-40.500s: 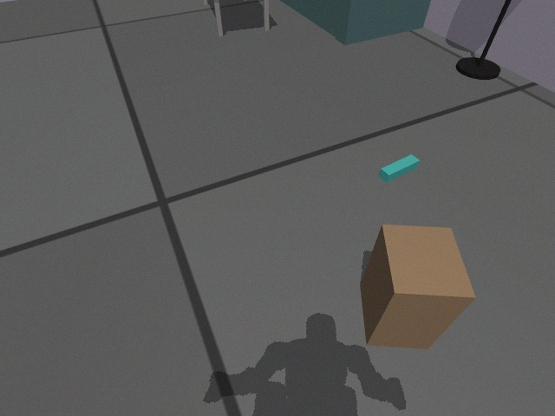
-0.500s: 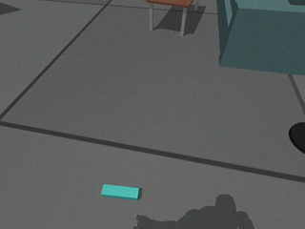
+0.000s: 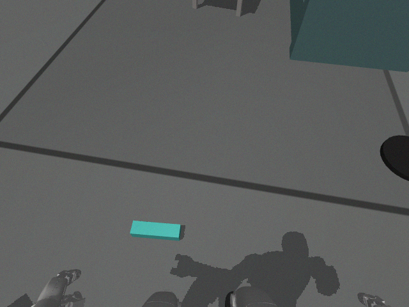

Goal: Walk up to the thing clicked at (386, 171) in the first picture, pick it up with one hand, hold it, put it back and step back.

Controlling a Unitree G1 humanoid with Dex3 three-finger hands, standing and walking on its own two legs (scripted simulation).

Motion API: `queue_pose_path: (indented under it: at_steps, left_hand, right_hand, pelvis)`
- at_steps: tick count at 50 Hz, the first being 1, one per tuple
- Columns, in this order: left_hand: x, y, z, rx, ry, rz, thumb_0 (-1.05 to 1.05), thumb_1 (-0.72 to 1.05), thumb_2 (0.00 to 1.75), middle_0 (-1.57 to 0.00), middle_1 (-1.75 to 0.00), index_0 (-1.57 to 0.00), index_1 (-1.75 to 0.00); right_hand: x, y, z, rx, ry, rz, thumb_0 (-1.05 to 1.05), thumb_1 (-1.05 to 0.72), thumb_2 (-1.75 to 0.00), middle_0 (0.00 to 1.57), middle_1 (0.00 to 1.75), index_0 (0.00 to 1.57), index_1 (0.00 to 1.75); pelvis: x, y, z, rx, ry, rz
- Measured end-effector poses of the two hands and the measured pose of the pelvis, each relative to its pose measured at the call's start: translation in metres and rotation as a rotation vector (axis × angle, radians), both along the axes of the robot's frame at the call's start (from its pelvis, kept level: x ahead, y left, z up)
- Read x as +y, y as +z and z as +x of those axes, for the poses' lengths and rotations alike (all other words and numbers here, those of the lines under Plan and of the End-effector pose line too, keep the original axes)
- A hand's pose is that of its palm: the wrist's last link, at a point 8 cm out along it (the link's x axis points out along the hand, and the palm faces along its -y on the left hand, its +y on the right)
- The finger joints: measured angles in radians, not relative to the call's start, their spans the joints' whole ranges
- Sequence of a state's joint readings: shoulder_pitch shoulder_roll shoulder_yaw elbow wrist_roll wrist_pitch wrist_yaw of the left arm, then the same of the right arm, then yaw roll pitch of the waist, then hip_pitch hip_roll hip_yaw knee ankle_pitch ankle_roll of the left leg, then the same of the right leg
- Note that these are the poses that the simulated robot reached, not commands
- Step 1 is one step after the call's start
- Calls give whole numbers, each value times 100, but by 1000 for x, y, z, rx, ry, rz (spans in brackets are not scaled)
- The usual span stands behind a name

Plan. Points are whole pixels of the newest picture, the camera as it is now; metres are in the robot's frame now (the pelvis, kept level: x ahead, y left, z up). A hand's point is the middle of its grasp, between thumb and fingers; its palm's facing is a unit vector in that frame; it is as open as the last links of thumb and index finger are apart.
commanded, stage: walk up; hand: left
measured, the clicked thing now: (156, 230) +0.46 +0.27 -0.73
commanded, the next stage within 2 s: stand in 1.16 s
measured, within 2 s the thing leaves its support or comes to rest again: neither
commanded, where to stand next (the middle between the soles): +0.08 +0.03 m, yaw +0 degrees
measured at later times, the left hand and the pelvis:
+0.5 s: hand out of the picture -0.01 +0.29 -0.12, palm faces +0.06 -0.88 -0.48, open 7.4 cm; pelvis +0.02 -0.01 +0.01, yaw +3 degrees
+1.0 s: hand (92, 306) +0.13 +0.25 -0.13, palm faces +0.01 -0.95 -0.32, open 7.3 cm; pelvis +0.02 +0.00 +0.02, yaw +1 degrees
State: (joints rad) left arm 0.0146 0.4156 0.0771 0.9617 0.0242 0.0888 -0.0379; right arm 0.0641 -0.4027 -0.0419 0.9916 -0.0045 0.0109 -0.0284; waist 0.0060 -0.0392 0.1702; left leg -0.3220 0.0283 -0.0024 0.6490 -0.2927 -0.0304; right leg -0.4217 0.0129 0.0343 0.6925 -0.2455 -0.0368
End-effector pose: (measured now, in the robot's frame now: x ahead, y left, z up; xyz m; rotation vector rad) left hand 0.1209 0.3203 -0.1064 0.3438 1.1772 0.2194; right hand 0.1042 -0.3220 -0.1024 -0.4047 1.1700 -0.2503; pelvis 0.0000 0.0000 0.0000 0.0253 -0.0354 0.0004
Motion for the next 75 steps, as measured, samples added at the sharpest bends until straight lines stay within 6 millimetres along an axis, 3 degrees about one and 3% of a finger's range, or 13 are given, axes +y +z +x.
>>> queue_pose_path:
  at_steps: [4, 7, 12, 16, 20, 24, 28, 34, 39, 44, 54, 63, 75]
  left_hand:
    - [-9, -2, -24, 5, 15, 17, 0, 91, 90, -20, -30, -20, -30]
    - [-22, -4, -53, 10, 20, 32, 0, 91, 90, -20, -30, -20, -30]
    - [-41, 13, -113, 90, 68, 31, 0, 91, 90, -20, -30, -20, -30]
    - [-35, 33, -146, 127, 124, 71, 0, 90, 90, -21, -30, -21, -30]
    - [-18, 46, -159, 148, 149, 114, 0, 90, 90, -21, -30, -21, -30]
    - [2, 39, -147, 156, 153, 113, 0, 90, 90, -21, -30, -20, -30]
    - [16, 14, -117, 129, 143, 78, 0, 91, 90, -20, -30, -20, -30]
    - [-1, -4, -59, 34, 77, -3, 0, 91, 90, -20, -30, -20, -30]
    - [-20, -2, -25, -31, 29, -52, 0, 91, 90, -20, -30, -20, -30]
    - [-29, 5, -6, -63, 6, -67, 0, 91, 90, -20, -30, -20, -30]
    - [-23, 14, -12, -11, 8, -43, 0, 91, 90, -20, -30, -20, -30]
    - [-16, 15, -26, 42, 17, -36, 0, 91, 90, -20, -30, -20, -30]
    - [-11, 16, -38, 43, 25, -34, 0, 91, 90, -20, -30, -20, -30]
  right_hand:
    - [-18, -9, -8, -20, 19, -12, 1, -90, -90, 21, 30, 20, 30]
    - [-30, -17, -10, -36, 38, 0, 1, -90, -90, 21, 30, 20, 30]
    - [-30, -9, -20, 5, 57, 58, 1, -90, -90, 20, 29, 20, 30]
    - [-30, -4, -32, 71, 73, 88, 1, -90, -90, 20, 30, 20, 30]
    - [-25, -5, -38, 122, 56, 98, 1, -90, -90, 20, 30, 20, 30]
    - [-9, -9, -32, 134, 54, 89, 1, -90, -90, 20, 29, 20, 30]
    - [13, -13, -17, 92, 61, 61, 1, -90, -90, 20, 29, 20, 30]
    - [41, -3, 17, -19, 95, 97, 1, -90, -90, 21, 30, 20, 30]
    - [45, 6, 40, -92, 85, 110, 1, -90, -90, 21, 30, 20, 30]
    - [38, 13, 48, -112, 82, 101, 1, -90, -90, 21, 30, 20, 30]
    - [21, 15, 20, -42, 30, 81, 1, -90, -90, 20, 30, 20, 30]
    - [24, 9, -18, 60, -10, 91, 1, -90, -90, 20, 29, 20, 30]
    - [36, 7, -22, 60, -8, 114, 1, -90, -90, 20, 30, 20, 30]
  pelvis:
    - [-16, -10, -12, -10, -10, -8]
    - [-29, -15, -17, -15, -18, -20]
    - [-34, 5, -13, -18, -5, -14]
    - [-30, 17, -4, -15, 16, -15]
    - [-22, 20, 6, -13, 33, -16]
    - [-10, 14, 14, -9, 44, -16]
    - [3, 2, 17, -11, 46, -3]
    - [4, 4, 20, -10, 32, -20]
    - [3, 9, 22, -19, 28, -34]
    - [2, 14, 21, -17, 23, -32]
    - [1, 22, 18, -14, 9, -28]
    - [5, 26, 18, -19, 8, -30]
    - [9, 27, 15, -19, 17, -27]
